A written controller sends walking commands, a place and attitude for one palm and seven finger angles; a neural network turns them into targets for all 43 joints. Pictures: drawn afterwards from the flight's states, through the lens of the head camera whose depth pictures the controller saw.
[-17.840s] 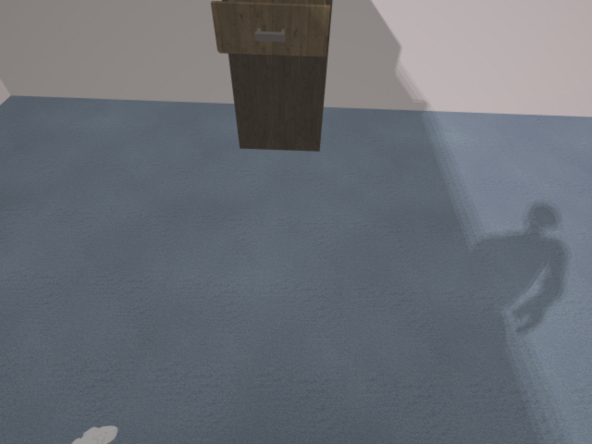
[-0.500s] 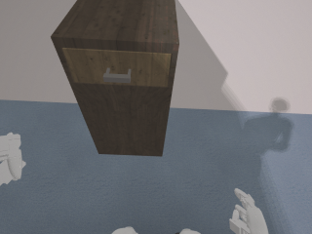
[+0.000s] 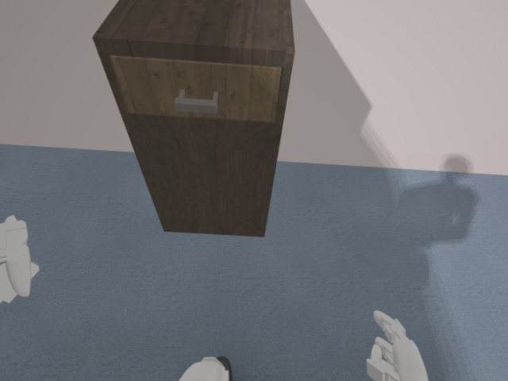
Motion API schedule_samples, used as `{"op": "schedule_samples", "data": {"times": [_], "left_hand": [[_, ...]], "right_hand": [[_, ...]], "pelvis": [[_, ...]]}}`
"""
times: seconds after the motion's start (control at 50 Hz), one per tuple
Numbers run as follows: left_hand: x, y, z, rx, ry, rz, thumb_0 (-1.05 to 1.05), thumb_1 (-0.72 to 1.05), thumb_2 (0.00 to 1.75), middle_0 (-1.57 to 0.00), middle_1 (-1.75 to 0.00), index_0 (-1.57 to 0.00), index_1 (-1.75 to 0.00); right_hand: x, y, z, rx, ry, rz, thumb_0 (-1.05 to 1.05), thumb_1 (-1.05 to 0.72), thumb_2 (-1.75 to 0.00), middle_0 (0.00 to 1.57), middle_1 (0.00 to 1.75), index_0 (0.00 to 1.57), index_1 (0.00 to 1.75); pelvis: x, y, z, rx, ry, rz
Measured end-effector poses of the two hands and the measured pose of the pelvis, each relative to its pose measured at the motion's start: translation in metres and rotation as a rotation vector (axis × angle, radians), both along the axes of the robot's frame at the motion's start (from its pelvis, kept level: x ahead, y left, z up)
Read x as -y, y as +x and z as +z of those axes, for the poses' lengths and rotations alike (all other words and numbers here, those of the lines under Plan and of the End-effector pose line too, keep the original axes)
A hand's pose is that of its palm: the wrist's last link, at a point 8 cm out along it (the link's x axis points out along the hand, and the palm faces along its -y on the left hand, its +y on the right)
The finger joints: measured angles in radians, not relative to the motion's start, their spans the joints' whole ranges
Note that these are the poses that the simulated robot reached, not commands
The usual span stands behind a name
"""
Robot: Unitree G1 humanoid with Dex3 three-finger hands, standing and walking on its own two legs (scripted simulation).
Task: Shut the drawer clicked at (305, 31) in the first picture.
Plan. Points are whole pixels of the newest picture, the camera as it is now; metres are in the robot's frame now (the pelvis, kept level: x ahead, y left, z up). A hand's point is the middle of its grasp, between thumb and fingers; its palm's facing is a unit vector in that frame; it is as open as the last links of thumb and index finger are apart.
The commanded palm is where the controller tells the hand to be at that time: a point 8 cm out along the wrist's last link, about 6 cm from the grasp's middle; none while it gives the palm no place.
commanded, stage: step back with the hand held close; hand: left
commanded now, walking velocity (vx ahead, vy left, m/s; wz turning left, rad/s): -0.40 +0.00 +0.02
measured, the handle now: (197, 100) +0.72 +0.21 -0.01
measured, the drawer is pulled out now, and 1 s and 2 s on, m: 0.00 0.00 0.00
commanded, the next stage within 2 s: stop stepping back and stand still in 0.20 s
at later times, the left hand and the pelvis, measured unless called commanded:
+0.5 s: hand out of the picture +0.11 +0.28 +0.17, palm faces +0.41 -0.84 -0.36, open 3.2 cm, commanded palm +0.04 +0.32 +0.19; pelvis -0.09 +0.04 +0.00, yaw +0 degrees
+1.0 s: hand out of the picture +0.10 +0.28 +0.17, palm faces +0.35 -0.84 -0.42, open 3.2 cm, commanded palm +0.04 +0.32 +0.19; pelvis -0.10 +0.05 +0.01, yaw -3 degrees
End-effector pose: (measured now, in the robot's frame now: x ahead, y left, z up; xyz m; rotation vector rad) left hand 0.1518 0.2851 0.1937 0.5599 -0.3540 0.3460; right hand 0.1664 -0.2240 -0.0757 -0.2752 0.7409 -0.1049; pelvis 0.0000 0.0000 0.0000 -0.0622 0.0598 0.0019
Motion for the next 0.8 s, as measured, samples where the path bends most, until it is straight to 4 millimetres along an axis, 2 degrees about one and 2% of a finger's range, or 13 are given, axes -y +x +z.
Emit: {"op": "schedule_samples", "data": {"times": [0.08,0.18,0.24,0.3,0.36,0.4,0.46,0.52,0.62,0.7,0.8], "left_hand": [[0.011,0.001,0.000,-0.001,-0.027,-0.094,0.01,0.88,0.90,-1.41,-1.60,-1.41,-1.60],[0.004,-0.012,0.004,-0.027,0.030,-0.162,0.01,0.88,0.90,-1.41,-1.60,-1.41,-1.60],[-0.006,-0.029,0.008,-0.051,0.069,-0.141,0.01,0.88,0.90,-1.40,-1.60,-1.41,-1.60],[-0.011,-0.055,0.009,-0.065,0.063,-0.104,0.01,0.88,0.90,-1.40,-1.60,-1.41,-1.60],[-0.015,-0.078,0.008,-0.045,0.012,-0.069,0.01,0.88,0.90,-1.40,-1.60,-1.41,-1.60],[-0.021,-0.085,0.002,-0.024,-0.046,-0.040,0.01,0.88,0.90,-1.41,-1.60,-1.41,-1.60],[-0.033,-0.086,-0.010,0.011,-0.096,-0.009,0.01,0.88,0.90,-1.41,-1.60,-1.41,-1.60],[-0.041,-0.083,-0.015,-0.008,-0.113,0.009,0.01,0.88,0.90,-1.41,-1.60,-1.41,-1.60],[-0.026,-0.091,0.001,-0.044,-0.068,-0.048,0.02,0.89,0.90,-1.40,-1.60,-1.41,-1.60],[-0.018,-0.099,0.008,-0.065,-0.029,-0.097,0.01,0.88,0.90,-1.40,-1.60,-1.41,-1.60],[-0.035,-0.101,0.000,-0.056,-0.064,-0.052,0.01,0.88,0.90,-1.41,-1.60,-1.41,-1.60]], "right_hand": [[-0.003,-0.012,0.007,0.008,0.007,-0.034,0.02,-0.90,-0.89,0.21,0.30,0.20,0.30],[-0.003,-0.027,0.021,0.080,-0.008,-0.067,0.02,-0.90,-0.89,0.21,0.30,0.20,0.30],[-0.002,-0.037,0.025,0.108,-0.019,-0.059,0.02,-0.90,-0.89,0.20,0.30,0.20,0.30],[-0.002,-0.052,0.024,0.100,-0.016,-0.048,0.02,-0.90,-0.89,0.20,0.30,0.20,0.30],[-0.003,-0.072,0.022,0.049,-0.027,-0.052,0.02,-0.90,-0.89,0.20,0.30,0.20,0.30],[-0.006,-0.086,0.022,0.016,-0.043,-0.060,0.02,-0.90,-0.89,0.20,0.30,0.20,0.30],[-0.011,-0.101,0.016,0.023,-0.071,-0.069,0.02,-0.90,-0.89,0.20,0.30,0.20,0.30],[-0.025,-0.117,0.017,0.023,-0.043,-0.077,0.02,-0.90,-0.89,0.20,0.30,0.20,0.30],[-0.044,-0.136,0.025,0.059,0.034,-0.065,0.02,-0.90,-0.89,0.20,0.30,0.20,0.30],[-0.043,-0.143,0.019,0.039,0.041,-0.064,0.02,-0.90,-0.89,0.21,0.30,0.20,0.30],[-0.030,-0.151,0.011,0.008,-0.002,-0.115,0.02,-0.90,-0.89,0.21,0.30,0.20,0.30]], "pelvis": [[-0.003,-0.012,0.003,0.020,0.001,-0.002],[-0.010,-0.030,0.002,0.037,-0.001,-0.002],[-0.012,-0.046,0.001,0.036,-0.006,0.002],[-0.013,-0.062,0.001,0.041,-0.005,0.008],[-0.019,-0.069,0.004,0.046,0.026,-0.018],[-0.025,-0.071,0.005,0.042,0.036,-0.024],[-0.035,-0.080,-0.002,0.036,0.020,0.002],[-0.036,-0.093,0.004,0.061,0.045,-0.007],[-0.033,-0.101,0.013,0.067,0.040,-0.026],[-0.035,-0.108,0.012,0.065,0.032,-0.039],[-0.045,-0.106,0.007,0.066,0.018,-0.042]]}}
